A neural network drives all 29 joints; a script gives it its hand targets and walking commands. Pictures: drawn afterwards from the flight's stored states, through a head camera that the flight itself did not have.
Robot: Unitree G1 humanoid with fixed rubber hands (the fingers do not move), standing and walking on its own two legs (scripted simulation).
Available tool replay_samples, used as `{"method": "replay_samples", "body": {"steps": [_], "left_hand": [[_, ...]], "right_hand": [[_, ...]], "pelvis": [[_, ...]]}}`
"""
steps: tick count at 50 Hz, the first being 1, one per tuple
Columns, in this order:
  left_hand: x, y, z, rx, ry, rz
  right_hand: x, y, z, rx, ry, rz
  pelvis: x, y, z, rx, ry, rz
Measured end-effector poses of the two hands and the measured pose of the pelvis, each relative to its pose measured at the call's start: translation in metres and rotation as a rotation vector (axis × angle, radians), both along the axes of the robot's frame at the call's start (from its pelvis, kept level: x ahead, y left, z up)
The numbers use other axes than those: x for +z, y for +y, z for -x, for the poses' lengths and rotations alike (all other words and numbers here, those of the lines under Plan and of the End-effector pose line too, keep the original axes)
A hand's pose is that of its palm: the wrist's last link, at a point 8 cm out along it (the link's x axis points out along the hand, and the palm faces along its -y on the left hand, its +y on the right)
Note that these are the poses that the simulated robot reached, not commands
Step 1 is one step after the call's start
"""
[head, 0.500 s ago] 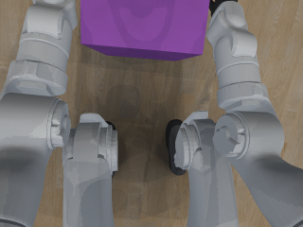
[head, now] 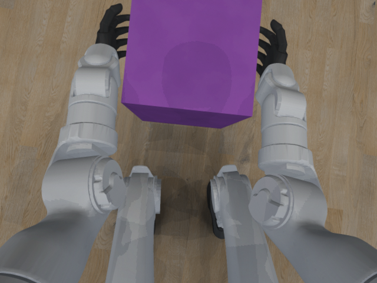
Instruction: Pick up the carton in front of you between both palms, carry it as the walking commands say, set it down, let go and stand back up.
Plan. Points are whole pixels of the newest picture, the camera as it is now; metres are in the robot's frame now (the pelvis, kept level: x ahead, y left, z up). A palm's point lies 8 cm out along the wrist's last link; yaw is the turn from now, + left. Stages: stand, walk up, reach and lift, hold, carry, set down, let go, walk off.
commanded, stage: reach and lift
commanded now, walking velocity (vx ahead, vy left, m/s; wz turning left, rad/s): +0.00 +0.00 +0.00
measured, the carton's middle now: (188, 72) +0.52 +0.01 -0.13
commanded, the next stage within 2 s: none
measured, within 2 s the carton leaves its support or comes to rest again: neither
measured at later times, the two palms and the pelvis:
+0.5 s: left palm (64, 30) +0.47 +0.16 +0.10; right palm (332, 43) +0.46 -0.14 +0.11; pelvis +0.05 +0.00 +0.13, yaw +1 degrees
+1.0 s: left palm out of the picture +0.41 +0.15 +0.25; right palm out of the picture +0.42 -0.14 +0.26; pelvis +0.10 -0.01 +0.26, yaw +2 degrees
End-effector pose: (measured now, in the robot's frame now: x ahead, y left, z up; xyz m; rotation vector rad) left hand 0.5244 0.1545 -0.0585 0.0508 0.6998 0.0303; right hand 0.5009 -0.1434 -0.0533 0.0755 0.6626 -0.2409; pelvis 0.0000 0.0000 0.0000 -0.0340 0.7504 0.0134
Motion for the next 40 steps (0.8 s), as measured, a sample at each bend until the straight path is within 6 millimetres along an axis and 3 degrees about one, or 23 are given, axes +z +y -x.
{"method": "replay_samples", "body": {"steps": [11,21,40], "left_hand": [[0.06,0.013,0.024,0.053,0.004,0.025],[0.131,0.005,0.047,0.064,0.012,0.037],[0.246,0.002,0.09,0.118,0.005,0.039]], "right_hand": [[0.065,0.012,0.009,0.045,0.003,0.012],[0.137,0.004,0.032,0.041,0.01,0.008],[0.25,0.002,0.061,0.09,0.004,0.006]], "pelvis": [[0.053,-0.001,-0.027,0.012,-0.024,-0.006],[0.113,0.004,-0.046,0.019,-0.118,-0.006],[0.211,-0.001,-0.074,0.016,-0.362,-0.035]]}}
